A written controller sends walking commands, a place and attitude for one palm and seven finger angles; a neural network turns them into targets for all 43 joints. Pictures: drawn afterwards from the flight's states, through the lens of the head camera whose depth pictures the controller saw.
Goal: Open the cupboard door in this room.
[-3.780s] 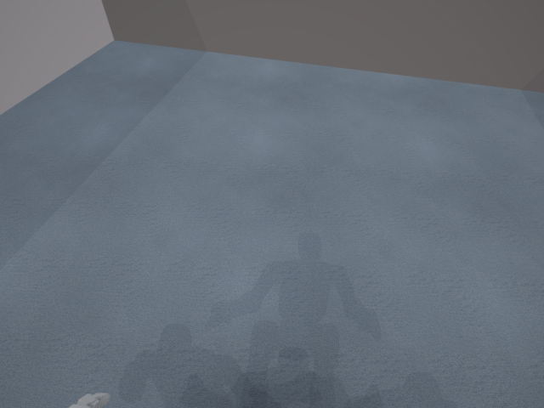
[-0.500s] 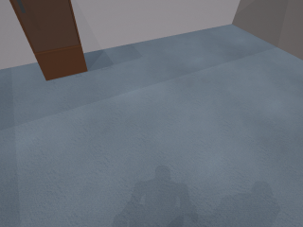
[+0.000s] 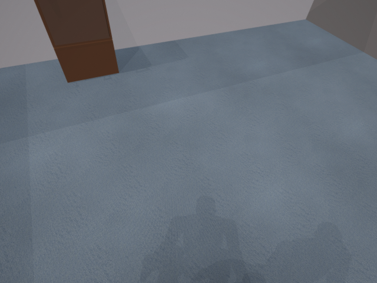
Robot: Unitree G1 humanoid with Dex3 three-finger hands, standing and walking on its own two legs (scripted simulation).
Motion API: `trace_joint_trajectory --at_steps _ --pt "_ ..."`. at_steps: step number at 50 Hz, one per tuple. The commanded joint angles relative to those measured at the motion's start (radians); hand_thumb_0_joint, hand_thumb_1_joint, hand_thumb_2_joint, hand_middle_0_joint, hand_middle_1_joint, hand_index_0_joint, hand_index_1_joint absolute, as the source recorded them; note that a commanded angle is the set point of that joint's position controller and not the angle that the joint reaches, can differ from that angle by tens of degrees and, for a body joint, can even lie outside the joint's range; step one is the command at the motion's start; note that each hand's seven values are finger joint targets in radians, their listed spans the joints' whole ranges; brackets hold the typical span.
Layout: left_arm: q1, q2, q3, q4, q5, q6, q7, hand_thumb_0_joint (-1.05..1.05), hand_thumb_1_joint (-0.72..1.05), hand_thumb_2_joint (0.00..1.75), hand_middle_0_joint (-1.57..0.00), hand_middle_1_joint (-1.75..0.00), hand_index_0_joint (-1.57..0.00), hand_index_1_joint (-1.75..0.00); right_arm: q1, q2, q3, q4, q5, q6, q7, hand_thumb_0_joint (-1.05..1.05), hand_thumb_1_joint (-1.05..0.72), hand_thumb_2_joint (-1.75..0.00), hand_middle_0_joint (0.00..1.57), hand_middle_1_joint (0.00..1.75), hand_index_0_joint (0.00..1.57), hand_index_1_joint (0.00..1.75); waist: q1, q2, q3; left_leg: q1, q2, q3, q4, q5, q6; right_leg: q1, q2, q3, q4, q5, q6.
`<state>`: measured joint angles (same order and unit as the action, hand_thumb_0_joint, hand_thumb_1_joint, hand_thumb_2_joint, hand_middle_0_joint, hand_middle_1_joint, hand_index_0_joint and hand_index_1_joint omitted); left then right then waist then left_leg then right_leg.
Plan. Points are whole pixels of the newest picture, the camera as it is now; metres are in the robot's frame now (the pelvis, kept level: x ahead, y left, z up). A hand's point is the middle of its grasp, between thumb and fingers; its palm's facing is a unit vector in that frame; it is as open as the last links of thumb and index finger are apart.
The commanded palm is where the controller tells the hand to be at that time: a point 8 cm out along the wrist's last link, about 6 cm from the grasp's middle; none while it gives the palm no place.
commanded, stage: turn or walk to find it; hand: left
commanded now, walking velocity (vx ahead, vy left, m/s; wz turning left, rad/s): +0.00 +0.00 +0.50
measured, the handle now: out of the picture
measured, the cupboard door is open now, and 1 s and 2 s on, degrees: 0 0 0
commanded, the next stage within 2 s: stand and wait in 0.24 s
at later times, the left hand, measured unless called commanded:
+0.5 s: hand out of the picture +0.05 +0.17 -0.13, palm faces +0.20 -0.94 -0.28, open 7.4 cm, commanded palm none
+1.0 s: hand out of the picture -0.10 +0.20 -0.17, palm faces +0.45 -0.86 -0.23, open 7.4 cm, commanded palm none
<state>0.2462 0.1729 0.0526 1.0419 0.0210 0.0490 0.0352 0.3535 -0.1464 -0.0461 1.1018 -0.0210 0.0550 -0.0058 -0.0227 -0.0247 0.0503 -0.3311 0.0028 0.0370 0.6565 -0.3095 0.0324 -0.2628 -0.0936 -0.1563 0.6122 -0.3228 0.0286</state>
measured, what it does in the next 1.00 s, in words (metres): steps on the spot, turning left: right foot, then left foot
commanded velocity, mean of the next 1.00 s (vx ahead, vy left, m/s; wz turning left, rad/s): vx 0.00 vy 0.00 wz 0.38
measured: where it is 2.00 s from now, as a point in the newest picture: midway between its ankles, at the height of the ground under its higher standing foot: outside the picture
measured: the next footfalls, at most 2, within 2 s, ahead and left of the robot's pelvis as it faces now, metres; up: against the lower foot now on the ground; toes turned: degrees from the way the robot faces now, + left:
right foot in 0.42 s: +0.03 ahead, -0.14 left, +0.00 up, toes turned +8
left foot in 0.86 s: -0.03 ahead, +0.09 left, +0.00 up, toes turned +26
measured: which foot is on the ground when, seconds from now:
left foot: down 0.00-0.42, up 0.44-0.84, down 0.86-1.00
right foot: down 0.00-0.02, up 0.04-0.40, down 0.42-0.88, up 0.90-1.00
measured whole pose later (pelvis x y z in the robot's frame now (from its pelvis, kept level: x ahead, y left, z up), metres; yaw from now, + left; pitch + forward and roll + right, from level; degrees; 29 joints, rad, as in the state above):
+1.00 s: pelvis -0.01 +0.01 +0.01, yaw +24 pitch +0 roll -2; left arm 0.28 0.25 0.06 1.01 0.02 0.07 0.03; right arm 0.13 -0.19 -0.03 0.96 -0.02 0.01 -0.01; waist 0.03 -0.04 0.08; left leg -0.22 0.00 0.05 0.55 -0.33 0.05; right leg -0.40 -0.10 -0.08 1.04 -0.52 0.07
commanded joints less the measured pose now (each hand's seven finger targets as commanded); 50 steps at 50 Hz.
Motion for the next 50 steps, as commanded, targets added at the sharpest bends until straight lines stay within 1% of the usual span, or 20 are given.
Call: trace_joint_trajectory --at_steps 1,3,7,12,18,19,20,21,22,24,27,34,39,41,42,43,44,45,46,50 --pt "-0.083 0.087 0.026 -0.123 -0.005 -0.013 0.0 0.0 0.9 0.9 -0.2 -0.3 -0.2 -0.3 0.056 -0.193 -0.045 -0.094 -0.012 -0.039 -0.007 0.0 -0.9 -0.9 0.2 0.3 0.2 0.3 -0.032 0.339 0.046 -0.024 0.286 -0.518 -0.434 0.01 0.116 -0.206 0.049 0.016 0.27 -0.214 0.013" --pt "-0.07 0.087 0.029 -0.12 0.002 -0.016 -0.002 0.0 0.9 0.9 -0.2 -0.3 -0.2 -0.3 0.036 -0.199 -0.046 -0.1 -0.006 -0.05 -0.022 0.0 -0.9 -0.9 0.2 0.3 0.2 0.3 -0.011 0.264 -0.008 0.048 0.28 -0.51 -0.423 0.121 0.153 -0.267 0.02 0.134 0.471 -0.196 0.001" --pt "-0.079 0.079 0.024 -0.12 -0.004 -0.028 -0.011 0.0 0.9 0.9 -0.2 -0.3 -0.2 -0.3 -0.014 -0.196 -0.043 -0.13 -0.007 -0.057 -0.03 0.0 -0.9 -0.9 0.2 0.3 0.2 0.3 -0.004 0.123 -0.096 0.169 0.215 -0.392 -0.34 0.34 0.143 -0.259 0.031 0.15 0.431 -0.128 0.022" --pt "-0.121 0.077 0.021 -0.159 -0.011 -0.024 -0.007 0.0 0.9 0.9 -0.2 -0.3 -0.2 -0.3 -0.01 -0.221 -0.054 -0.148 -0.009 -0.047 -0.027 0.0 -0.9 -0.9 0.2 0.3 0.2 0.3 -0.026 0.144 -0.116 0.228 0.212 -0.419 -0.322 0.435 0.158 -0.21 0.057 0.155 0.27 -0.156 0.035" --pt "-0.008 0.087 0.013 -0.133 -0.013 -0.031 0.0 0.0 0.9 0.9 -0.2 -0.3 -0.2 -0.3 -0.096 -0.217 -0.056 -0.172 -0.007 -0.039 -0.013 0.0 -0.9 -0.9 0.2 0.3 0.2 0.3 0.028 0.161 -0.122 0.104 0.148 -0.375 -0.288 0.335 0.099 0.055 0.085 0.128 -0.098 0.014 0.019" --pt "0.021 0.107 0.016 -0.126 -0.01 -0.038 0.002 0.0 0.9 0.9 -0.2 -0.3 -0.2 -0.3 -0.112 -0.208 -0.055 -0.178 0.0 -0.037 -0.009 0.0 -0.9 -0.9 0.2 0.3 0.2 0.3 0.044 0.127 -0.117 0.03 0.112 -0.342 -0.244 0.26 0.06 0.149 0.066 0.133 -0.229 0.111 0.019" --pt "0.027 0.167 0.025 -0.128 0.0 -0.046 0.006 0.0 0.9 0.9 -0.2 -0.3 -0.2 -0.3 -0.109 -0.164 -0.05 -0.186 0.009 -0.035 -0.003 0.0 -0.9 -0.9 0.2 0.3 0.2 0.3 0.045 -0.012 -0.102 -0.117 0.04 -0.267 -0.13 0.105 0.004 0.25 -0.064 0.259 -0.312 0.09 -0.015" --pt "0.016 0.255 0.042 -0.144 0.012 -0.051 0.009 0.0 0.9 0.9 -0.2 -0.3 -0.2 -0.3 -0.123 -0.117 -0.041 -0.219 0.01 -0.032 0.0 0.0 -0.9 -0.9 0.2 0.3 0.2 0.3 0.047 -0.261 -0.042 -0.26 -0.072 -0.115 0.047 -0.125 -0.055 0.224 -0.287 0.509 -0.379 0.074 -0.107" --pt "-0.007 0.265 0.037 -0.169 0.005 -0.044 0.007 0.0 0.9 0.9 -0.2 -0.3 -0.2 -0.3 -0.163 -0.171 -0.057 -0.227 -0.001 -0.02 0.0 0.0 -0.9 -0.9 0.2 0.3 0.2 0.3 0.057 -0.208 -0.003 -0.218 -0.051 -0.119 0.233 -0.225 -0.054 0.052 -0.37 0.526 -0.404 0.084 -0.177" --pt "-0.1 0.212 0.033 -0.19 0.001 -0.046 0.007 0.0 0.9 0.9 -0.2 -0.3 -0.2 -0.3 -0.143 -0.176 -0.064 -0.192 -0.008 0.005 0.009 0.0 -0.9 -0.9 0.2 0.3 0.2 0.3 0.008 -0.16 0.067 -0.21 -0.025 -0.133 0.444 -0.127 -0.055 -0.069 -0.259 0.401 -0.426 -0.016 -0.154" --pt "-0.107 0.166 0.018 -0.19 0.0 -0.058 0.0 0.0 0.9 0.9 -0.2 -0.3 -0.2 -0.3 -0.096 -0.165 -0.058 -0.164 -0.004 0.003 0.018 0.0 -0.9 -0.9 0.2 0.3 0.2 0.3 -0.019 -0.116 0.065 -0.22 -0.005 -0.089 0.535 -0.025 -0.075 -0.01 -0.177 0.229 -0.356 0.183 -0.126" --pt "0.103 0.195 0.024 -0.121 0.008 -0.063 0.004 0.0 0.9 0.9 -0.2 -0.3 -0.2 -0.3 -0.238 -0.147 -0.034 -0.195 0.005 -0.004 0.012 0.0 -0.9 -0.9 0.2 0.3 0.2 0.3 0.068 -0.148 -0.043 -0.216 0.02 -0.025 0.318 -0.132 -0.105 0.253 -0.229 0.178 -0.219 0.686 -0.171" --pt "0.103 0.236 0.038 -0.107 0.013 -0.053 0.004 0.0 0.9 0.9 -0.2 -0.3 -0.2 -0.3 -0.235 -0.139 -0.018 -0.192 0.016 -0.019 0.013 0.0 -0.9 -0.9 0.2 0.3 0.2 0.3 0.066 -0.209 -0.094 -0.059 0.008 0.041 0.043 -0.118 -0.077 0.256 -0.239 0.136 -0.137 0.758 -0.154" --pt "0.07 0.237 0.039 -0.103 0.005 -0.05 0.001 0.0 0.9 0.9 -0.2 -0.3 -0.2 -0.3 -0.179 -0.154 -0.021 -0.175 0.015 -0.028 0.012 0.0 -0.9 -0.9 0.2 0.3 0.2 0.3 0.027 -0.184 -0.117 0.071 0.002 0.057 -0.151 0.04 -0.066 0.215 -0.213 0.085 -0.058 0.7 -0.102" --pt "0.064 0.224 0.038 -0.109 -0.005 -0.046 -0.001 0.0 0.9 0.9 -0.2 -0.3 -0.2 -0.3 -0.124 -0.191 -0.029 -0.161 0.009 -0.038 0.012 0.0 -0.9 -0.9 0.2 0.3 0.2 0.3 -0.005 -0.091 -0.154 0.223 0.034 0.029 -0.268 0.218 -0.049 0.124 -0.187 0.035 0.055 0.589 -0.055" --pt "0.078 0.174 0.03 -0.137 -0.014 -0.041 -0.007 0.0 0.9 0.9 -0.2 -0.3 -0.2 -0.3 -0.081 -0.29 -0.05 -0.162 0.0 -0.049 0.008 0.0 -0.9 -0.9 0.2 0.3 0.2 0.3 -0.024 0.182 -0.194 0.412 0.263 -0.255 -0.281 0.555 0.048 -0.135 -0.071 -0.023 0.249 0.161 0.018" --pt "0.045 0.126 0.007 -0.164 -0.01 -0.034 -0.004 0.0 0.9 0.9 -0.2 -0.3 -0.2 -0.3 -0.038 -0.346 -0.062 -0.148 0.012 -0.043 0.001 0.0 -0.9 -0.9 0.2 0.3 0.2 0.3 -0.036 0.322 -0.19 0.415 0.415 -0.394 -0.272 0.933 0.169 -0.255 -0.01 0.044 0.386 -0.351 0.048" --pt "0.02 0.151 0.013 -0.157 -0.005 -0.02 0.002 0.0 0.9 0.9 -0.2 -0.3 -0.2 -0.3 -0.044 -0.326 -0.059 -0.14 0.008 -0.036 -0.004 0.0 -0.9 -0.9 0.2 0.3 0.2 0.3 -0.038 0.211 -0.163 0.351 0.411 -0.304 -0.262 0.84 0.199 -0.229 -0.028 0.107 0.462 -0.334 0.033" --pt "-0.007 0.138 0.013 -0.148 -0.004 -0.013 0.003 0.0 0.9 0.9 -0.2 -0.3 -0.2 -0.3 -0.074 -0.299 -0.051 -0.146 0.005 -0.041 -0.013 0.0 -0.9 -0.9 0.2 0.3 0.2 0.3 -0.031 0.253 -0.123 0.285 0.355 -0.293 -0.28 0.781 0.181 -0.243 -0.035 0.132 0.484 -0.286 0.037" --pt "-0.01 0.14 0.021 -0.125 -0.006 -0.019 -0.015 0.0 0.9 0.9 -0.2 -0.3 -0.2 -0.3 -0.152 -0.246 -0.033 -0.176 0.005 -0.052 -0.019 0.0 -0.9 -0.9 0.2 0.3 0.2 0.3 0.01 0.157 -0.048 0.241 0.236 -0.198 -0.284 0.748 0.124 -0.249 -0.018 0.126 0.508 -0.115 0.052"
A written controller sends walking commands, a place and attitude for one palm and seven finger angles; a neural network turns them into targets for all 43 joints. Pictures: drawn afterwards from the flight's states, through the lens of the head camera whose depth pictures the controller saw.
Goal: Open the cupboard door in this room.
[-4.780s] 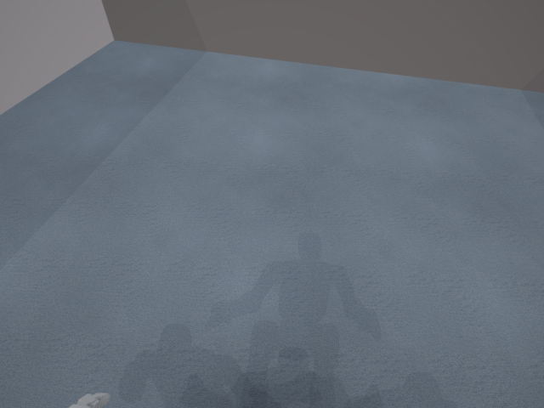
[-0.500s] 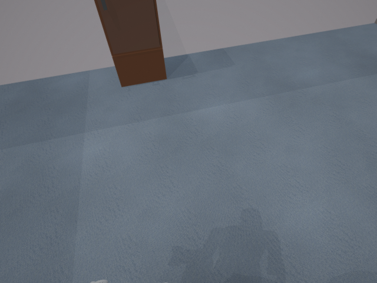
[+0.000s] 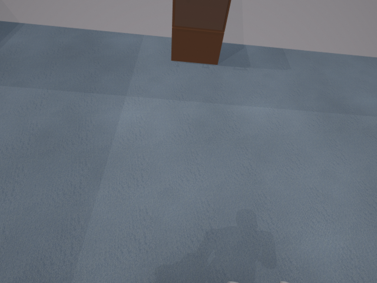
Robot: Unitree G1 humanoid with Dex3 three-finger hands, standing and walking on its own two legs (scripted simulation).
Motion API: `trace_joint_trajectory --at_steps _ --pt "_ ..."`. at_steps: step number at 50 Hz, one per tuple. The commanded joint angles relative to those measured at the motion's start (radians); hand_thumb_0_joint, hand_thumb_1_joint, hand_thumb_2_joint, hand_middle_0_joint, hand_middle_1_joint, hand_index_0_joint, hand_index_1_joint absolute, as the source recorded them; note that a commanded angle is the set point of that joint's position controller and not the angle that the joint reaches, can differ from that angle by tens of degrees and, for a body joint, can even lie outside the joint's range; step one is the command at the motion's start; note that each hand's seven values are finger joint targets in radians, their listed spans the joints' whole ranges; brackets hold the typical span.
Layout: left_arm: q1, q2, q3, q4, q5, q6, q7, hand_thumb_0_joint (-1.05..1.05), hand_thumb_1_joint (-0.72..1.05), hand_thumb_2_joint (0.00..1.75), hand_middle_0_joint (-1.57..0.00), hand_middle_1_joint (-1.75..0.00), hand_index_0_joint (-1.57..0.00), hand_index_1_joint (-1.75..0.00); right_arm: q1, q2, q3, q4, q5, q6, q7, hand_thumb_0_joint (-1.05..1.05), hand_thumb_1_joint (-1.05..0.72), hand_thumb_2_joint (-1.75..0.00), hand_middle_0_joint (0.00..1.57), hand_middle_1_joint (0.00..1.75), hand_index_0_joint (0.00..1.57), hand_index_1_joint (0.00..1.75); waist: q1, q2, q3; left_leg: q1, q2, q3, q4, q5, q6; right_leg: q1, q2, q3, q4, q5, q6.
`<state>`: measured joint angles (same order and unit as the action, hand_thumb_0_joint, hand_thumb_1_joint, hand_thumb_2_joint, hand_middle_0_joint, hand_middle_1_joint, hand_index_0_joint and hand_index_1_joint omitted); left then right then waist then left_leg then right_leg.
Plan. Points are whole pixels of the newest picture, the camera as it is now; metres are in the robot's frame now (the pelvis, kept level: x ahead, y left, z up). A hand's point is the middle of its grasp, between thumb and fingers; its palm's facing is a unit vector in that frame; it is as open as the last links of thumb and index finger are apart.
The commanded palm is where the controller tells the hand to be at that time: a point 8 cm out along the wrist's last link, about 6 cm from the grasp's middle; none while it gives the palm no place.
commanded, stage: turn or walk to find it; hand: left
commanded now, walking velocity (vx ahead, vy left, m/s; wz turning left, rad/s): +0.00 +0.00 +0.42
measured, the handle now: out of the picture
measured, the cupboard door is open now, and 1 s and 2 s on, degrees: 0 0 0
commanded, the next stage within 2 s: stand and wait in 1.04 s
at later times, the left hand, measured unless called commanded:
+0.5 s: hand out of the picture +0.08 +0.16 -0.14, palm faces +0.19 -0.94 -0.30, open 7.4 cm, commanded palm none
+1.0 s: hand out of the picture -0.11 +0.19 -0.19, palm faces +0.47 -0.85 -0.24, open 7.4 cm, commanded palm none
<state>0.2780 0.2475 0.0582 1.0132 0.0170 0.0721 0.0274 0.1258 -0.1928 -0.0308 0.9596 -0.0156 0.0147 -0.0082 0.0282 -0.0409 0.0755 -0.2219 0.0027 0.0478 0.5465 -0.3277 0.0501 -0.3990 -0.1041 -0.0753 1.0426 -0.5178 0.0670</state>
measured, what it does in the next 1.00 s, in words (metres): steps on the spot, turning left: right foot, then left foot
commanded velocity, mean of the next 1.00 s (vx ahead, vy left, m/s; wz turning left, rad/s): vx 0.00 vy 0.00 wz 0.42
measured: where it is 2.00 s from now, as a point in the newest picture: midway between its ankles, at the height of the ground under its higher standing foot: outside the picture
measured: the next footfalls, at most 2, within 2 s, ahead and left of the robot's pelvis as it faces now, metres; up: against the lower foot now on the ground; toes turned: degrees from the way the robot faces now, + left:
right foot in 0.40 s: +0.06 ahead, -0.14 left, +0.00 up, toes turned +6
left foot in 0.88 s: -0.04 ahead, +0.10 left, +0.00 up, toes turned +28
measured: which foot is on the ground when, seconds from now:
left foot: down 0.00-0.40, up 0.42-0.86, down 0.88-1.00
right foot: up 0.00-0.38, down 0.40-0.88, up 0.90-1.00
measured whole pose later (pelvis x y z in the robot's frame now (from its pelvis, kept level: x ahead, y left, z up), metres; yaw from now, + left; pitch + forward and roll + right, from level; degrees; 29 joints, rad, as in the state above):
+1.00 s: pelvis -0.03 -0.01 +0.00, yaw +25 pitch -1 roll -1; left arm 0.27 0.26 0.07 1.00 0.02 0.08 0.02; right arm 0.14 -0.20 -0.04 0.94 -0.02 0.02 0.00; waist 0.03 -0.05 0.06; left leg -0.25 0.01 0.06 0.57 -0.31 0.04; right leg -0.40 -0.12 -0.10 1.01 -0.50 0.06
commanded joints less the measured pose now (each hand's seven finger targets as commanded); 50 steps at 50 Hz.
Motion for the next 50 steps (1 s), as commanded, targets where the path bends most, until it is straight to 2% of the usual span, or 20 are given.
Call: trace_joint_trajectory --at_steps 1,12,15,17,18,19,20,21,24,26,32,38,40,42,43,44,45,46,47,50 --pt "-0.037 0.066 0.017 -0.093 -0.002 -0.042 -0.01 0.0 0.9 0.9 -0.2 -0.3 -0.2 -0.3 0.077 -0.2 -0.049 -0.034 0.002 -0.014 -0.016 0.0 -0.9 -0.9 0.2 0.3 0.2 0.3 -0.035 0.158 -0.081 0.132 0.224 -0.201 -0.182 0.751 0.1 -0.108 -0.005 0.043 0.072 0.104 0.017" --pt "-0.173 0.057 0.014 -0.171 -0.005 -0.039 -0.004 0.0 0.9 0.9 -0.2 -0.3 -0.2 -0.3 0.134 -0.201 -0.065 -0.049 -0.011 -0.007 -0.012 0.0 -0.9 -0.9 0.2 0.3 0.2 0.3 -0.066 0.189 -0.062 0.104 0.225 -0.346 -0.19 0.621 0.137 -0.067 0.029 0.063 -0.147 0.072 0.027" --pt "-0.147 0.047 0.009 -0.175 -0.011 -0.049 -0.001 0.0 0.9 0.9 -0.2 -0.3 -0.2 -0.3 0.118 -0.206 -0.071 -0.058 -0.014 -0.003 -0.011 0.0 -0.9 -0.9 0.2 0.3 0.2 0.3 -0.052 0.181 -0.09 0.073 0.209 -0.376 -0.145 0.667 0.128 0.043 0.064 0.049 -0.32 0.093 0.009" --pt "-0.085 0.056 0.012 -0.167 -0.014 -0.059 0.0 0.0 0.9 0.9 -0.2 -0.3 -0.2 -0.3 0.102 -0.206 -0.072 -0.062 -0.009 -0.001 -0.009 0.0 -0.9 -0.9 0.2 0.3 0.2 0.3 -0.021 0.163 -0.117 0.02 0.179 -0.371 -0.094 0.605 0.093 0.168 0.071 0.046 -0.505 0.228 0.0" --pt "-0.04 0.074 0.016 -0.155 -0.011 -0.07 0.002 0.0 0.9 0.9 -0.2 -0.3 -0.2 -0.3 0.098 -0.194 -0.072 -0.065 -0.002 -0.002 -0.006 0.0 -0.9 -0.9 0.2 0.3 0.2 0.3 0.002 0.12 -0.145 -0.033 0.134 -0.34 -0.037 0.485 0.047 0.279 0.046 0.055 -0.655 0.362 -0.001" --pt "-0.015 0.14 0.026 -0.15 0.0 -0.082 0.008 0.0 0.9 0.9 -0.2 -0.3 -0.2 -0.3 0.124 -0.142 -0.067 -0.068 0.009 -0.005 0.002 0.0 -0.9 -0.9 0.2 0.3 0.2 0.3 0.003 -0.047 -0.182 -0.178 0.054 -0.254 0.081 0.243 -0.018 0.445 -0.11 0.186 -0.71 0.474 -0.042" --pt "0.012 0.214 0.041 -0.148 0.01 -0.087 0.014 0.0 0.9 0.9 -0.2 -0.3 -0.2 -0.3 0.122 -0.094 -0.056 -0.095 0.006 -0.004 0.003 0.0 -0.9 -0.9 0.2 0.3 0.2 0.3 0.014 -0.273 -0.174 -0.346 -0.081 -0.104 0.292 -0.23 -0.079 0.493 -0.347 0.409 -0.707 0.695 -0.158" --pt "0.017 0.214 0.036 -0.16 0.001 -0.08 0.014 0.0 0.9 0.9 -0.2 -0.3 -0.2 -0.3 0.119 -0.142 -0.072 -0.095 0.002 0.012 -0.002 0.0 -0.9 -0.9 0.2 0.3 0.2 0.3 0.016 -0.179 -0.169 -0.296 -0.047 -0.137 0.47 -0.286 -0.078 0.353 -0.407 0.387 -0.715 0.722 -0.23" --pt "-0.133 0.12 0.017 -0.185 -0.004 -0.079 0.012 0.0 0.9 0.9 -0.2 -0.3 -0.2 -0.3 0.14 -0.134 -0.076 -0.031 -0.007 0.04 0.014 0.0 -0.9 -0.9 0.2 0.3 0.2 0.3 -0.048 -0.102 -0.049 -0.316 0.002 -0.125 0.678 -0.105 -0.093 0.219 -0.234 0.189 -0.741 0.508 -0.189" --pt "-0.138 0.095 0.01 -0.182 -0.002 -0.084 0.008 0.0 0.9 0.9 -0.2 -0.3 -0.2 -0.3 0.16 -0.124 -0.073 -0.017 -0.006 0.044 0.023 0.0 -0.9 -0.9 0.2 0.3 0.2 0.3 -0.06 -0.104 -0.028 -0.313 0.014 -0.103 0.691 -0.032 -0.105 0.189 -0.196 0.107 -0.749 0.485 -0.163" --pt "-0.032 0.114 0.017 -0.141 0.006 -0.085 0.009 0.0 0.9 0.9 -0.2 -0.3 -0.2 -0.3 0.086 -0.113 -0.063 -0.029 -0.006 0.049 0.025 0.0 -0.9 -0.9 0.2 0.3 0.2 0.3 -0.016 -0.134 -0.027 -0.311 0.037 -0.06 0.551 -0.052 -0.131 0.259 -0.219 0.067 -0.74 0.529 -0.183" --pt "0.014 0.162 0.035 -0.108 0.017 -0.077 0.007 0.0 0.9 0.9 -0.2 -0.3 -0.2 -0.3 0.016 -0.089 -0.043 -0.053 0.005 0.031 0.023 0.0 -0.9 -0.9 0.2 0.3 0.2 0.3 0.014 -0.164 -0.071 -0.202 0.037 0.014 0.266 -0.13 -0.116 0.305 -0.258 0.026 -0.655 0.689 -0.209" --pt "0.01 0.172 0.039 -0.102 0.016 -0.072 0.005 0.0 0.9 0.9 -0.2 -0.3 -0.2 -0.3 0.035 -0.091 -0.04 -0.052 0.008 0.023 0.02 0.0 -0.9 -0.9 0.2 0.3 0.2 0.3 0.004 -0.168 -0.096 -0.138 0.023 0.038 0.162 -0.099 -0.105 0.299 -0.258 0.012 -0.611 0.712 -0.195" --pt "-0.002 0.168 0.039 -0.094 0.007 -0.066 0.003 0.0 0.9 0.9 -0.2 -0.3 -0.2 -0.3 0.08 -0.108 -0.042 -0.044 0.006 0.015 0.019 0.0 -0.9 -0.9 0.2 0.3 0.2 0.3 -0.031 -0.121 -0.112 0.003 0.023 0.05 -0.023 0.061 -0.091 0.225 -0.238 -0.036 -0.533 0.629 -0.138" --pt "-0.009 0.146 0.037 -0.099 -0.002 -0.059 0.001 0.0 0.9 0.9 -0.2 -0.3 -0.2 -0.3 0.127 -0.148 -0.051 -0.034 0.003 0.005 0.02 0.0 -0.9 -0.9 0.2 0.3 0.2 0.3 -0.061 -0.009 -0.137 0.124 0.066 -0.004 -0.141 0.191 -0.075 0.141 -0.202 -0.082 -0.416 0.514 -0.089" --pt "0.011 0.082 0.027 -0.127 -0.01 -0.051 -0.004 0.0 0.9 0.9 -0.2 -0.3 -0.2 -0.3 0.154 -0.251 -0.073 -0.038 -0.005 -0.004 0.016 0.0 -0.9 -0.9 0.2 0.3 0.2 0.3 -0.069 0.3 -0.146 0.235 0.303 -0.329 -0.203 0.447 0.019 -0.094 -0.064 -0.128 -0.208 0.111 -0.01" --pt "-0.046 0.057 0.008 -0.155 -0.002 -0.043 0.0 0.0 0.9 0.9 -0.2 -0.3 -0.2 -0.3 0.196 -0.305 -0.082 -0.028 -0.003 0.003 0.009 0.0 -0.9 -0.9 0.2 0.3 0.2 0.3 -0.097 0.359 -0.139 0.181 0.412 -0.418 -0.229 0.636 0.12 -0.14 -0.013 -0.049 -0.053 -0.15 0.004" --pt "-0.076 0.076 0.012 -0.157 0.001 -0.035 0.0 0.0 0.9 0.9 -0.2 -0.3 -0.2 -0.3 0.185 -0.288 -0.078 -0.027 -0.005 0.006 0.003 0.0 -0.9 -0.9 0.2 0.3 0.2 0.3 -0.09 0.236 -0.106 0.12 0.413 -0.359 -0.231 0.558 0.138 -0.124 -0.035 0.011 0.025 -0.1 -0.009" --pt "-0.084 0.065 0.016 -0.137 0.006 -0.031 0.0 0.0 0.9 0.9 -0.2 -0.3 -0.2 -0.3 0.152 -0.251 -0.068 -0.028 -0.006 -0.002 -0.008 0.0 -0.9 -0.9 0.2 0.3 0.2 0.3 -0.079 0.288 -0.1 0.108 0.339 -0.334 -0.236 0.549 0.108 -0.146 -0.032 0.042 0.048 -0.044 -0.004" --pt "-0.056 0.081 0.022 -0.104 0.001 -0.036 -0.013 0.0 0.9 0.9 -0.2 -0.3 -0.2 -0.3 0.056 -0.202 -0.047 -0.059 -0.004 -0.006 -0.014 0.0 -0.9 -0.9 0.2 0.3 0.2 0.3 -0.036 0.217 -0.068 0.091 0.246 -0.235 -0.218 0.551 0.096 -0.139 -0.017 0.05 0.093 0.093 0.005"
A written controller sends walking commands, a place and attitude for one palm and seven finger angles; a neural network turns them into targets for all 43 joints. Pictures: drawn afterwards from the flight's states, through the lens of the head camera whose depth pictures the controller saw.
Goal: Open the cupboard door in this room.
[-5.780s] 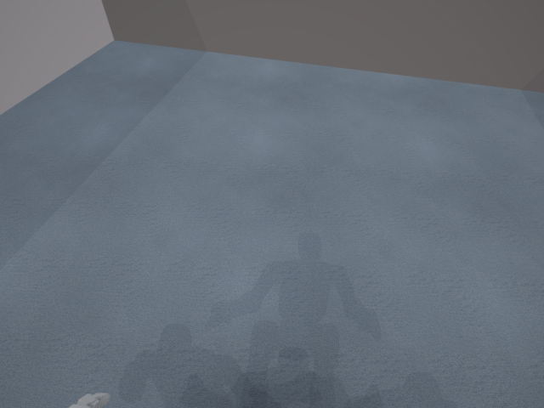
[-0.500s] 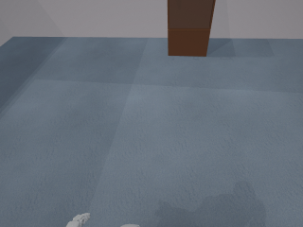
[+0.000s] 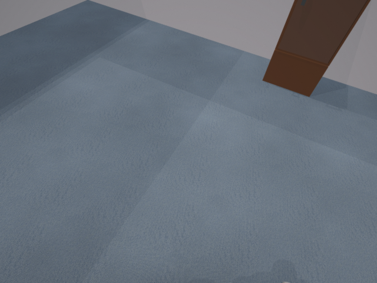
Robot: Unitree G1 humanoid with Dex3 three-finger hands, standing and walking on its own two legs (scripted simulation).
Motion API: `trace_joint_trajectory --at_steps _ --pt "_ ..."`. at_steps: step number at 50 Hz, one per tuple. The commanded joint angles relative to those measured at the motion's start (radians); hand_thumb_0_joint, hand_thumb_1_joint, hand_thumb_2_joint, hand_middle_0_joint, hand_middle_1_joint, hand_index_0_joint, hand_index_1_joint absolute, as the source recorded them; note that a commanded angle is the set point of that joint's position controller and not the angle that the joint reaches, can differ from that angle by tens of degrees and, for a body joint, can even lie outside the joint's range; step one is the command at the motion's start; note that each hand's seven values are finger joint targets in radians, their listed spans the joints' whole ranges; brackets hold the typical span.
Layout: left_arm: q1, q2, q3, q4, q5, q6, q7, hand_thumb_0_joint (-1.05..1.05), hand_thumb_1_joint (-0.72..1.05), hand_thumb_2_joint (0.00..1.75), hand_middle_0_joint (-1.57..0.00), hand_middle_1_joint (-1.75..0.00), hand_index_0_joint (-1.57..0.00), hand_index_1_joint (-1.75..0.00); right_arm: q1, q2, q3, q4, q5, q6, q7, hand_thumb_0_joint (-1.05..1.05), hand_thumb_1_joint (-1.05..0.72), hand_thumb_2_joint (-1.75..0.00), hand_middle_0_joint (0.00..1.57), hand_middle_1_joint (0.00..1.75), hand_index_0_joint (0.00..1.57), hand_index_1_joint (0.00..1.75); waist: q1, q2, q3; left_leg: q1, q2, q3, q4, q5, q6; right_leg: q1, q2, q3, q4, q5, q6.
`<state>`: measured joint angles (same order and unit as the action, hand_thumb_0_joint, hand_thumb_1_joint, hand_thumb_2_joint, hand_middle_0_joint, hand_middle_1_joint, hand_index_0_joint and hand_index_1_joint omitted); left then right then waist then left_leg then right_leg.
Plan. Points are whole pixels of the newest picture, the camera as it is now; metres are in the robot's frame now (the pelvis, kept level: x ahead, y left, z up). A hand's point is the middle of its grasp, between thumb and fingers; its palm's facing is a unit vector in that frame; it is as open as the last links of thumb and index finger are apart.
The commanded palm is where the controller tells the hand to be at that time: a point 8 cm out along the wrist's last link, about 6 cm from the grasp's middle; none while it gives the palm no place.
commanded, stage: turn or walk to find it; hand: left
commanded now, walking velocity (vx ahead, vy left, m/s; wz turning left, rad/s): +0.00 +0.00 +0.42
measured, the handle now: out of the picture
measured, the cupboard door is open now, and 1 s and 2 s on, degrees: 0 0 0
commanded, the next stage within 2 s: stand and wait in 0.04 s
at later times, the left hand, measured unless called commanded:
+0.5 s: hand out of the picture +0.03 +0.15 -0.15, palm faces +0.11 -0.96 -0.26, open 7.2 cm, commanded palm none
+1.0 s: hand out of the picture -0.07 +0.15 -0.17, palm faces +0.10 -0.98 -0.17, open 7.4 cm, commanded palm none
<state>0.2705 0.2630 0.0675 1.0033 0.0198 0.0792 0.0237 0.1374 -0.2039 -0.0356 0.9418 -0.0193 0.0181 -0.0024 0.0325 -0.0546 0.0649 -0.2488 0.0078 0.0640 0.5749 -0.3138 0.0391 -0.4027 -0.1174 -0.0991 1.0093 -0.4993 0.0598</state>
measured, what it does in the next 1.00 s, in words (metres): steps on the spot: right foot, then left foot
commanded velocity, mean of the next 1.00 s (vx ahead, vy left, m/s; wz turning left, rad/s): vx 0.00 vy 0.00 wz -0.08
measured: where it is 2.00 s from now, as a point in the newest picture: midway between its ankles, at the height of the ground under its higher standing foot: outside the picture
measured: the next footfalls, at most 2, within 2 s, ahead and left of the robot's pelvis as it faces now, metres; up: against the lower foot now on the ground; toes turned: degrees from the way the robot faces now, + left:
right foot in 0.36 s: +0.04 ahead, -0.13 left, +0.00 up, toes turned +0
left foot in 0.70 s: -0.01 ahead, +0.10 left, +0.00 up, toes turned +3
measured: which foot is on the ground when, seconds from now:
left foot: down 0.00-0.38, up 0.40-0.68, down 0.70-1.00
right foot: up 0.00-0.34, down 0.36-1.00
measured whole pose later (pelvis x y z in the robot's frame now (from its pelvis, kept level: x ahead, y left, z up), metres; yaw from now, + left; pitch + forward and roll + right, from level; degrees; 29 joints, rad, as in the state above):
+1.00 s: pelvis -0.04 -0.02 +0.01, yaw +1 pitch -3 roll +0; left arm 0.30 0.14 0.02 1.15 0.02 0.04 0.02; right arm 0.26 -0.14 -0.02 1.13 -0.01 0.01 -0.04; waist 0.02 0.00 0.03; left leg -0.16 0.04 0.09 0.46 -0.26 -0.01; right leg -0.23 -0.02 -0.02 0.46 -0.19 0.00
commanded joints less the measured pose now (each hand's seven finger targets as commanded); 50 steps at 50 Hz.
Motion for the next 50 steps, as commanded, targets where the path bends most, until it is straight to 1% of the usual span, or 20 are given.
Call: trace_joint_trajectory --at_steps 1,4,11,15,17,18,19,20,21,23,26,30,32,34,35,36,39,44,46,50 --pt "-0.036 0.064 0.014 -0.087 -0.002 -0.046 -0.013 0.0 0.9 0.9 -0.2 -0.3 -0.2 -0.3 0.045 -0.19 -0.042 -0.043 0.003 -0.014 -0.02 0.0 -0.9 -0.9 0.2 0.3 0.2 0.3 -0.037 0.199 -0.072 0.131 0.231 -0.237 -0.245 0.55 0.106 -0.13 0.001 0.07 0.124 0.096 0.017" --pt "-0.029 0.052 0.007 -0.082 -0.003 -0.042 -0.008 0.0 0.9 0.9 -0.2 -0.3 -0.2 -0.3 0.069 -0.181 -0.042 -0.039 0.004 -0.018 -0.02 0.0 -0.9 -0.9 0.2 0.3 0.2 0.3 -0.039 0.162 -0.082 0.141 0.221 -0.237 -0.263 0.511 0.111 -0.108 0.012 0.073 0.084 0.123 0.027" --pt "-0.085 0.012 -0.015 -0.09 -0.006 -0.047 -0.003 0.0 0.9 0.9 -0.2 -0.3 -0.2 -0.3 0.109 -0.157 -0.041 -0.001 -0.004 -0.016 -0.023 0.0 -0.9 -0.9 0.2 0.3 0.2 0.3 -0.06 0.199 -0.068 0.127 0.226 -0.28 -0.266 0.459 0.132 0.002 0.04 0.064 -0.187 0.056 0.015" --pt "-0.013 -0.001 -0.024 -0.045 -0.011 -0.062 0.004 0.0 0.9 0.9 -0.2 -0.3 -0.2 -0.3 0.097 -0.141 -0.036 0.027 -0.001 -0.017 -0.023 0.0 -0.9 -0.9 0.2 0.3 0.2 0.3 -0.025 0.198 -0.074 0.06 0.2 -0.277 -0.231 0.419 0.105 0.162 0.065 0.048 -0.423 0.171 -0.002" --pt "0.046 0.02 -0.025 -0.016 -0.006 -0.079 0.01 0.0 0.9 0.9 -0.2 -0.3 -0.2 -0.3 0.103 -0.103 -0.029 0.042 0.009 -0.021 -0.02 0.0 -0.9 -0.9 0.2 0.3 0.2 0.3 -0.001 0.106 -0.097 -0.015 0.135 -0.228 -0.149 0.296 0.036 0.319 0.027 0.086 -0.645 0.346 -0.012" --pt "0.038 0.066 -0.023 -0.01 0.0 -0.092 0.016 0.0 0.9 0.9 -0.2 -0.3 -0.2 -0.3 0.123 -0.051 -0.018 0.043 0.019 -0.021 -0.017 0.0 -0.9 -0.9 0.2 0.3 0.2 0.3 -0.02 -0.044 -0.094 -0.088 0.064 -0.15 -0.073 0.131 -0.019 0.356 -0.105 0.237 -0.69 0.372 -0.054" --pt "0.025 0.11 -0.019 -0.011 0.0 -0.097 0.015 0.0 0.9 0.9 -0.2 -0.3 -0.2 -0.3 0.117 -0.023 -0.007 0.035 0.018 -0.017 -0.015 0.0 -0.9 -0.9 0.2 0.3 0.2 0.3 -0.025 -0.177 -0.049 -0.123 -0.004 -0.093 -0.041 -0.058 -0.05 0.291 -0.217 0.342 -0.734 0.428 -0.126" --pt "0.003 0.116 -0.021 -0.023 0.0 -0.093 0.011 0.0 0.9 0.9 -0.2 -0.3 -0.2 -0.3 0.107 -0.042 -0.014 0.036 0.012 -0.009 -0.013 0.0 -0.9 -0.9 0.2 0.3 0.2 0.3 -0.023 -0.145 -0.028 -0.072 -0.002 -0.098 0.019 -0.13 -0.05 0.191 -0.248 0.338 -0.764 0.363 -0.182" --pt "-0.016 0.102 -0.015 -0.023 -0.001 -0.095 0.013 0.0 0.9 0.9 -0.2 -0.3 -0.2 -0.3 0.101 -0.049 -0.02 0.042 0.004 0.008 -0.014 0.0 -0.9 -0.9 0.2 0.3 0.2 0.3 -0.019 -0.247 -0.006 -0.076 0.011 -0.103 0.091 -0.158 -0.05 0.141 -0.215 0.347 -0.794 0.286 -0.197" --pt "-0.029 0.051 -0.029 -0.01 -0.003 -0.095 0.012 0.0 0.9 0.9 -0.2 -0.3 -0.2 -0.3 0.126 -0.049 -0.022 0.084 0.001 0.012 -0.015 0.0 -0.9 -0.9 0.2 0.3 0.2 0.3 -0.029 -0.165 0.044 -0.087 0.023 -0.102 0.161 -0.116 -0.048 0.131 -0.168 0.297 -0.778 0.337 -0.206" --pt "-0.011 0.031 -0.028 0.005 -0.004 -0.097 0.011 0.0 0.9 0.9 -0.2 -0.3 -0.2 -0.3 0.155 -0.023 -0.017 0.118 0.006 0.012 -0.016 0.0 -0.9 -0.9 0.2 0.3 0.2 0.3 -0.032 -0.063 0.016 -0.08 0.03 -0.073 0.19 -0.097 -0.057 0.177 -0.135 0.224 -0.743 0.465 -0.193" --pt "0.016 0.041 -0.022 0.033 -0.002 -0.097 0.012 0.0 0.9 0.9 -0.2 -0.3 -0.2 -0.3 0.154 -0.011 -0.01 0.131 0.009 0.006 -0.023 0.0 -0.9 -0.9 0.2 0.3 0.2 0.3 -0.017 -0.071 -0.016 -0.032 0.05 -0.052 0.063 -0.085 -0.067 0.208 -0.134 0.219 -0.72 0.489 -0.204" --pt "0.007 0.035 -0.023 0.047 -0.006 -0.094 0.014 0.0 0.9 0.9 -0.2 -0.3 -0.2 -0.3 0.186 -0.003 -0.004 0.151 0.008 0.0 -0.026 0.0 -0.9 -0.9 0.2 0.3 0.2 0.3 -0.032 -0.063 -0.027 0.042 0.053 -0.047 -0.056 -0.002 -0.066 0.186 -0.114 0.204 -0.703 0.448 -0.18" --pt "-0.002 0.011 -0.031 0.058 -0.017 -0.093 0.012 0.0 0.9 0.9 -0.2 -0.3 -0.2 -0.3 0.234 -0.018 0.001 0.184 0.009 -0.02 -0.03 0.0 -0.9 -0.9 0.2 0.3 0.2 0.3 -0.047 0.024 -0.064 0.158 0.083 -0.09 -0.2 0.188 -0.053 0.151 -0.052 0.157 -0.638 0.413 -0.121" --pt "0.015 -0.011 -0.038 0.062 -0.021 -0.09 0.009 0.0 0.9 0.9 -0.2 -0.3 -0.2 -0.3 0.214 -0.039 0.002 0.182 0.007 -0.028 -0.034 0.0 -0.9 -0.9 0.2 0.3 0.2 0.3 -0.028 0.085 -0.057 0.152 0.126 -0.125 -0.205 0.262 -0.036 0.147 -0.009 0.126 -0.629 0.404 -0.091" --pt "0.025 -0.024 -0.04 0.071 -0.018 -0.088 0.008 0.0 0.9 0.9 -0.2 -0.3 -0.2 -0.3 0.191 -0.053 0.0 0.178 0.008 -0.03 -0.037 0.0 -0.9 -0.9 0.2 0.3 0.2 0.3 -0.018 0.094 -0.048 0.123 0.15 -0.131 -0.207 0.264 -0.027 0.169 0.006 0.117 -0.64 0.385 -0.078" --pt "0.019 -0.012 -0.04 0.096 -0.014 -0.077 0.007 0.0 0.9 0.9 -0.2 -0.3 -0.2 -0.3 0.164 -0.038 0.004 0.185 0.011 -0.03 -0.041 0.0 -0.9 -0.9 0.2 0.3 0.2 0.3 -0.017 0.135 0.004 0.07 0.134 -0.097 -0.23 0.196 -0.033 0.197 0.01 0.124 -0.648 0.377 -0.069" --pt "0.026 -0.013 -0.03 0.101 -0.007 -0.061 0.0 0.0 0.9 0.9 -0.2 -0.3 -0.2 -0.3 0.159 -0.047 -0.007 0.169 0.008 -0.016 -0.046 0.0 -0.9 -0.9 0.2 0.3 0.2 0.3 -0.021 0.127 0.071 0.001 0.143 -0.099 -0.262 -0.023 -0.021 0.139 0.032 0.146 -0.647 0.256 -0.07" --pt "0.039 -0.02 -0.032 0.106 -0.004 -0.059 0.0 0.0 0.9 0.9 -0.2 -0.3 -0.2 -0.3 0.158 -0.051 -0.008 0.164 0.008 -0.015 -0.044 0.0 -0.9 -0.9 0.2 0.3 0.2 0.3 -0.019 0.091 0.079 -0.022 0.142 -0.109 -0.282 -0.092 -0.017 0.13 0.037 0.15 -0.648 0.208 -0.066" --pt "0.039 -0.02 -0.02 0.088 0.001 -0.054 -0.006 0.0 0.9 0.9 -0.2 -0.3 -0.2 -0.3 0.144 -0.073 -0.024 0.14 0.006 -0.014 -0.044 0.0 -0.9 -0.9 0.2 0.3 0.2 0.3 -0.019 0.103 0.059 0.0 0.166 -0.113 -0.278 -0.121 0.001 0.075 0.051 0.151 -0.594 0.214 -0.067"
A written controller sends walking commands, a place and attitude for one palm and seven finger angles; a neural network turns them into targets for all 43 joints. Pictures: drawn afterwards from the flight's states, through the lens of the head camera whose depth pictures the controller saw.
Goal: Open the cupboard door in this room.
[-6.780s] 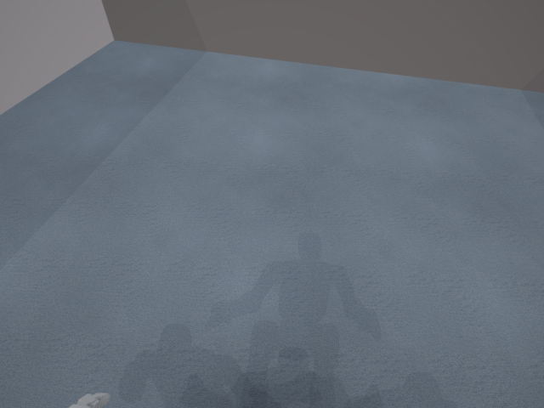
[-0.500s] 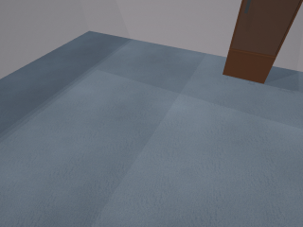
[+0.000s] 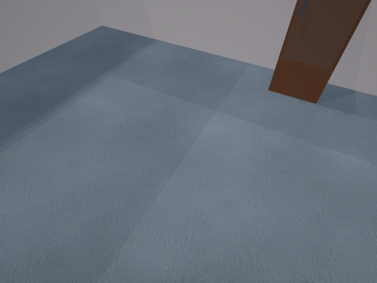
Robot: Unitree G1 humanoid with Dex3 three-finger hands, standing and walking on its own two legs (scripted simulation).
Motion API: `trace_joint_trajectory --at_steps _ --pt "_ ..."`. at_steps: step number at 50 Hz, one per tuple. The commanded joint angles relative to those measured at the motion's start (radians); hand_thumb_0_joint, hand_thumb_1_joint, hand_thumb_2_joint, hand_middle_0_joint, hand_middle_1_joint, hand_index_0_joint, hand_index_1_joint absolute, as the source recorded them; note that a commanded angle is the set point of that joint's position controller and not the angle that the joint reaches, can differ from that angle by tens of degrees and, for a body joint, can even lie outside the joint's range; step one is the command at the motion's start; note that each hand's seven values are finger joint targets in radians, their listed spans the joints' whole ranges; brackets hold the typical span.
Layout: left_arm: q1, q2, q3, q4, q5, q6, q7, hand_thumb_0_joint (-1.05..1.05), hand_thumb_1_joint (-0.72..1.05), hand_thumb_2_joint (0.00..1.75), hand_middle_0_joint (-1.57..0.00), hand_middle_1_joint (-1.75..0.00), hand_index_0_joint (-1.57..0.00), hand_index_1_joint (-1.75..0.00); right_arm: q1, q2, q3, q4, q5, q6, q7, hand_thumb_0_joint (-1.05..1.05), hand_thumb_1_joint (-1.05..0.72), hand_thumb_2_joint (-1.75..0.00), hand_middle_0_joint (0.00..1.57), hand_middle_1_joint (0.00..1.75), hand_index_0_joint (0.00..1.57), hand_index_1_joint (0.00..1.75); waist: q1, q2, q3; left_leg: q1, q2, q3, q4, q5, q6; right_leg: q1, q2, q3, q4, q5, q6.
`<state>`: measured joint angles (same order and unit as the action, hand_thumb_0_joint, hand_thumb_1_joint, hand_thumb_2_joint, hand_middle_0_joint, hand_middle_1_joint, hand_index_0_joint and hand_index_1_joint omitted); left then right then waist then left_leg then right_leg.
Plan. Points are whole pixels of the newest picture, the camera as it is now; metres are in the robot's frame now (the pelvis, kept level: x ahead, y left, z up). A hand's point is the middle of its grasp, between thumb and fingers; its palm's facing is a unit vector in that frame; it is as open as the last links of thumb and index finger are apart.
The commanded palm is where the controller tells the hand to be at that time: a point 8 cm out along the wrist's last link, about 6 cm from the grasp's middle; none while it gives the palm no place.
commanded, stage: turn or walk to find it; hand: left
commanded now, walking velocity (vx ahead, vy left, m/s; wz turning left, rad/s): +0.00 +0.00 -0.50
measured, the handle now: (305, 3) +1.88 -0.68 -0.01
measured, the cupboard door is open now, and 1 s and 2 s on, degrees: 0 0 0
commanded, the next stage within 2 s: stand and wait in 0.14 s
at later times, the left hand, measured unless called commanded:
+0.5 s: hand out of the picture +0.02 +0.16 -0.17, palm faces +0.04 -0.98 -0.20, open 7.3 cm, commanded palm none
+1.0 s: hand out of the picture +0.02 +0.17 -0.17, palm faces +0.02 -0.98 -0.19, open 7.3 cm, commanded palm none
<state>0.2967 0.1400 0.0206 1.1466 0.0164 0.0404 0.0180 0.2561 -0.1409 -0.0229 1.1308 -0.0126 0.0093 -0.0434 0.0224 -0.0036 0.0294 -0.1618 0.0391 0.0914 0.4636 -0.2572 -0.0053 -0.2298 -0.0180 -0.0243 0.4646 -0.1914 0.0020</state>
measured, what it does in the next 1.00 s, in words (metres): stands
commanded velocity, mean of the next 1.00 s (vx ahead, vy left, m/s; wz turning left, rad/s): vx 0.00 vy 0.00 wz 0.02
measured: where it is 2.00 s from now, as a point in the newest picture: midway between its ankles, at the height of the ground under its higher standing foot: outside the picture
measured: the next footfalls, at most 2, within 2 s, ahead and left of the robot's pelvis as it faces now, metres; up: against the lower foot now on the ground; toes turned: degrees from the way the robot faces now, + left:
none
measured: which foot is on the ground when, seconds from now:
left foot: down 0.00-1.00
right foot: down 0.00-1.00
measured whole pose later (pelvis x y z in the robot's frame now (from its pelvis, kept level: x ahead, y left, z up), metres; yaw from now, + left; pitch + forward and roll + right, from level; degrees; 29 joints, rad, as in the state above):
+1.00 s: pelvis +0.02 +0.00 +0.00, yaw -1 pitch -2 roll +0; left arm 0.28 0.14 0.00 1.14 0.01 -0.01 0.03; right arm 0.29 -0.14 -0.01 1.16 -0.01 -0.02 -0.03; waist 0.00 0.01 0.02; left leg -0.12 0.04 0.10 0.41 -0.26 -0.01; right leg -0.20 -0.01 -0.01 0.44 -0.21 0.00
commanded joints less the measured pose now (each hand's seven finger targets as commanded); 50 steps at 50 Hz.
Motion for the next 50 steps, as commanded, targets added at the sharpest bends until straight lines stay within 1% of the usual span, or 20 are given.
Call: trace_joint_trajectory --at_steps 1,2,3,4,6,8,9,10,12,15,16,21,22,24,27,28,32,33,43,50 --pt "0.01 0.106 0.031 -0.064 0.004 -0.012 -0.003 0.0 0.9 0.9 -0.2 -0.3 -0.2 -0.3 0.017 -0.15 -0.043 -0.06 0.0 -0.003 -0.003 0.0 -0.9 -0.9 0.2 0.3 0.2 0.3 -0.009 0.068 0.089 -0.08 0.15 -0.149 -0.169 -0.194 0.052 -0.117 -0.039 0.072 -0.018 -0.094 -0.01" --pt "0.006 0.108 0.036 -0.075 0.007 -0.009 -0.006 0.0 0.9 0.9 -0.2 -0.3 -0.2 -0.3 0.012 -0.159 -0.048 -0.07 -0.002 0.0 -0.003 0.0 -0.9 -0.9 0.2 0.3 0.2 0.3 -0.01 0.087 0.09 -0.101 0.171 -0.159 -0.182 -0.228 0.062 -0.123 -0.03 0.059 0.021 -0.097 -0.008" --pt "0.016 0.093 0.032 -0.073 0.009 -0.011 -0.006 0.0 0.9 0.9 -0.2 -0.3 -0.2 -0.3 0.009 -0.156 -0.047 -0.071 -0.003 -0.003 -0.002 0.0 -0.9 -0.9 0.2 0.3 0.2 0.3 -0.005 0.092 0.074 -0.134 0.18 -0.174 -0.2 -0.246 0.072 -0.085 -0.024 0.044 0.049 -0.083 -0.004" --pt "0.036 0.082 0.026 -0.067 0.01 -0.015 -0.004 0.0 0.9 0.9 -0.2 -0.3 -0.2 -0.3 -0.001 -0.149 -0.044 -0.073 -0.003 -0.007 0.002 0.0 -0.9 -0.9 0.2 0.3 0.2 0.3 0.005 0.088 0.071 -0.169 0.174 -0.172 -0.207 -0.254 0.075 -0.042 -0.029 0.039 0.052 -0.066 -0.001" --pt "0.063 0.082 0.015 -0.054 0.01 -0.032 0.003 0.0 0.9 0.9 -0.2 -0.3 -0.2 -0.3 0.01 -0.123 -0.033 -0.068 -0.001 -0.016 0.008 0.0 -0.9 -0.9 0.2 0.3 0.2 0.3 0.009 0.012 0.038 -0.163 0.116 -0.145 -0.167 -0.196 0.056 0.002 -0.053 0.08 -0.028 -0.047 -0.002" --pt "0.048 0.108 0.01 -0.051 0.006 -0.047 0.009 0.0 0.9 0.9 -0.2 -0.3 -0.2 -0.3 0.044 -0.094 -0.022 -0.053 0.001 -0.021 0.012 0.0 -0.9 -0.9 0.2 0.3 0.2 0.3 -0.011 -0.083 0.041 -0.1 0.063 -0.096 -0.105 -0.083 0.033 -0.038 -0.096 0.146 -0.118 -0.095 -0.018" --pt "0.039 0.116 0.008 -0.05 0.002 -0.052 0.009 0.0 0.9 0.9 -0.2 -0.3 -0.2 -0.3 0.065 -0.09 -0.019 -0.044 0.001 -0.022 0.013 0.0 -0.9 -0.9 0.2 0.3 0.2 0.3 -0.02 -0.098 0.027 -0.053 0.054 -0.079 -0.082 -0.032 0.027 -0.062 -0.108 0.161 -0.139 -0.104 -0.025" --pt "0.03 0.121 0.006 -0.051 -0.001 -0.055 0.01 0.0 0.9 0.9 -0.2 -0.3 -0.2 -0.3 0.084 -0.088 -0.017 -0.034 0.001 -0.022 0.013 0.0 -0.9 -0.9 0.2 0.3 0.2 0.3 -0.029 -0.114 0.017 -0.021 0.054 -0.073 -0.079 -0.003 0.024 -0.072 -0.113 0.159 -0.149 -0.101 -0.029" --pt "0.022 0.119 0.002 -0.05 -0.002 -0.056 0.012 0.0 0.9 0.9 -0.2 -0.3 -0.2 -0.3 0.092 -0.084 -0.014 -0.022 0.001 -0.022 0.015 0.0 -0.9 -0.9 0.2 0.3 0.2 0.3 -0.031 -0.076 0.039 -0.004 0.062 -0.078 -0.095 0.022 0.024 -0.089 -0.105 0.143 -0.148 -0.085 -0.027" --pt "0.025 0.117 -0.001 -0.046 -0.004 -0.059 0.015 0.0 0.9 0.9 -0.2 -0.3 -0.2 -0.3 0.094 -0.087 -0.009 -0.011 0.002 -0.026 0.014 0.0 -0.9 -0.9 0.2 0.3 0.2 0.3 -0.026 -0.05 0.042 -0.007 0.075 -0.078 -0.115 0.047 0.02 -0.059 -0.099 0.12 -0.137 -0.016 -0.022" --pt "0.03 0.117 -0.003 -0.044 -0.005 -0.059 0.016 0.0 0.9 0.9 -0.2 -0.3 -0.2 -0.3 0.097 -0.089 -0.009 -0.009 0.003 -0.026 0.015 0.0 -0.9 -0.9 0.2 0.3 0.2 0.3 -0.026 -0.029 0.04 -0.006 0.075 -0.078 -0.115 0.055 0.018 -0.05 -0.096 0.12 -0.133 0.004 -0.024" --pt "0.026 0.122 0.003 -0.047 -0.008 -0.055 0.022 0.0 0.9 0.9 -0.2 -0.3 -0.2 -0.3 0.096 -0.084 -0.005 -0.008 0.003 -0.023 0.017 0.0 -0.9 -0.9 0.2 0.3 0.2 0.3 -0.017 0.017 0.053 -0.06 0.075 -0.094 -0.116 0.083 0.014 -0.002 -0.103 0.08 -0.098 0.029 -0.017" --pt "0.024 0.125 0.006 -0.05 -0.008 -0.053 0.022 0.0 0.9 0.9 -0.2 -0.3 -0.2 -0.3 0.092 -0.082 -0.005 -0.012 0.002 -0.02 0.017 0.0 -0.9 -0.9 0.2 0.3 0.2 0.3 -0.015 0.013 0.061 -0.08 0.073 -0.097 -0.108 0.081 0.015 -0.001 -0.108 0.076 -0.09 0.022 -0.016" --pt "0.037 0.11 -0.004 -0.04 -0.007 -0.058 0.02 0.0 0.9 0.9 -0.2 -0.3 -0.2 -0.3 0.102 -0.077 -0.003 -0.005 0.002 -0.025 0.013 0.0 -0.9 -0.9 0.2 0.3 0.2 0.3 -0.019 0.008 0.041 -0.029 0.074 -0.09 -0.126 0.067 0.015 -0.016 -0.101 0.089 -0.126 0.005 -0.018" --pt "0.02 0.11 0.001 -0.046 -0.005 -0.049 0.017 0.0 0.9 0.9 -0.2 -0.3 -0.2 -0.3 0.102 -0.083 -0.011 -0.005 0.003 -0.021 0.008 0.0 -0.9 -0.9 0.2 0.3 0.2 0.3 -0.023 0.022 0.06 -0.007 0.086 -0.076 -0.099 0.068 0.015 -0.057 -0.092 0.102 -0.113 0.049 -0.024" --pt "0.016 0.111 0.001 -0.047 -0.005 -0.049 0.016 0.0 0.9 0.9 -0.2 -0.3 -0.2 -0.3 0.107 -0.08 -0.011 -0.003 0.003 -0.02 0.007 0.0 -0.9 -0.9 0.2 0.3 0.2 0.3 -0.025 0.013 0.062 -0.015 0.086 -0.074 -0.1 0.059 0.014 -0.051 -0.091 0.104 -0.113 0.046 -0.025" --pt "0.024 0.103 0.001 -0.043 -0.004 -0.054 0.017 0.0 0.9 0.9 -0.2 -0.3 -0.2 -0.3 0.107 -0.081 -0.012 -0.004 0.003 -0.024 0.007 0.0 -0.9 -0.9 0.2 0.3 0.2 0.3 -0.026 -0.015 0.031 -0.003 0.087 -0.075 -0.104 0.066 0.014 -0.033 -0.088 0.105 -0.109 0.055 -0.024" --pt "0.024 0.103 0.0 -0.043 -0.004 -0.055 0.017 0.0 0.9 0.9 -0.2 -0.3 -0.2 -0.3 0.107 -0.085 -0.012 -0.003 0.004 -0.027 0.007 0.0 -0.9 -0.9 0.2 0.3 0.2 0.3 -0.027 -0.006 0.017 0.006 0.089 -0.076 -0.105 0.088 0.015 -0.024 -0.088 0.101 -0.102 0.081 -0.024" --pt "0.037 0.103 -0.004 -0.032 -0.004 -0.061 0.02 0.0 0.9 0.9 -0.2 -0.3 -0.2 -0.3 0.098 -0.092 -0.01 0.002 0.006 -0.036 0.006 0.0 -0.9 -0.9 0.2 0.3 0.2 0.3 -0.022 0.004 0.038 0.007 0.094 -0.08 -0.132 0.111 0.019 -0.003 -0.087 0.09 -0.101 0.115 -0.02" --pt "0.023 0.125 -0.001 -0.036 -0.004 -0.064 0.019 0.0 0.9 0.9 -0.2 -0.3 -0.2 -0.3 0.088 -0.115 -0.014 -0.001 0.005 -0.037 0.008 0.0 -0.9 -0.9 0.2 0.3 0.2 0.3 -0.022 0.001 0.067 0.001 0.093 -0.084 -0.149 0.079 0.021 -0.009 -0.087 0.09 -0.116 0.08 -0.021"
